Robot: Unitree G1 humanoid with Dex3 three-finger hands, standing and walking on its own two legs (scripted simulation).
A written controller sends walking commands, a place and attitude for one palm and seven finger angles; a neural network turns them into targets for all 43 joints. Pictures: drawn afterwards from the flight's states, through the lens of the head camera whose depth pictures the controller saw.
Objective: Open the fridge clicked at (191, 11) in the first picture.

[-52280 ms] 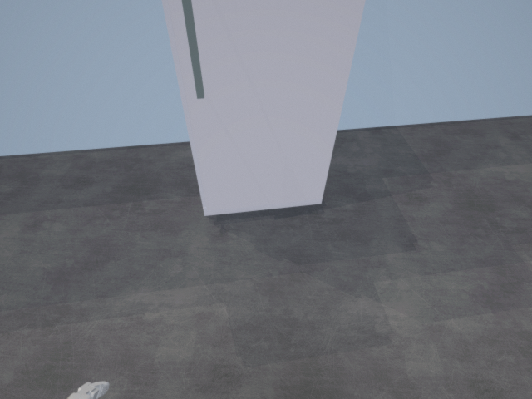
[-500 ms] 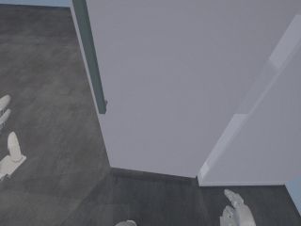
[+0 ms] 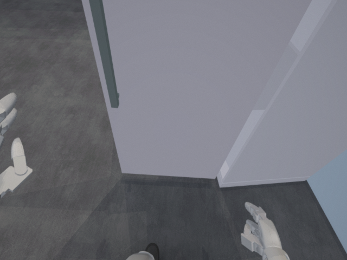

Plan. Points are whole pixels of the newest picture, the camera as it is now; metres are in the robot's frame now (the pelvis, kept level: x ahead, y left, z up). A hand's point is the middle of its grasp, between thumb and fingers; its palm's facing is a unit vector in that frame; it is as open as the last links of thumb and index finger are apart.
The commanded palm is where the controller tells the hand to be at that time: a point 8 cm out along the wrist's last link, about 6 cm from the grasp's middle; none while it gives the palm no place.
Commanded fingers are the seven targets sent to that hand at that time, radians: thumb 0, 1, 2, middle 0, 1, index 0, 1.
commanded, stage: stop stepping back and stand still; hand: left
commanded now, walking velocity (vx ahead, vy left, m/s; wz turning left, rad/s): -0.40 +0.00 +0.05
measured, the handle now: (106, 42) +0.60 +0.27 +0.16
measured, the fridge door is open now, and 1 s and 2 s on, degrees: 82 82 82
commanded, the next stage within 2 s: let the arm hang, fingers relaxed in 1.04 s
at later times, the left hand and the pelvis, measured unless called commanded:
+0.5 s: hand (22, 190) +0.17 +0.24 +0.18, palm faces +0.21 -0.90 -0.38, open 7.5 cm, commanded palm +0.11 +0.32 +0.19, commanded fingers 0.00 0.90 0.90 -0.20 -0.30 -0.20 -0.30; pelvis -0.05 +0.03 +0.02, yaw -4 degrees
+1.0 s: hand out of the picture +0.17 +0.28 +0.18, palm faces +0.41 -0.80 -0.44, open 7.4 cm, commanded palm +0.11 +0.33 +0.19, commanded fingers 0.00 0.90 0.90 -0.20 -0.30 -0.20 -0.30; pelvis -0.03 +0.03 +0.00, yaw +0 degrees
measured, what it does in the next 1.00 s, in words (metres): steps on the spot: left foot, then right foot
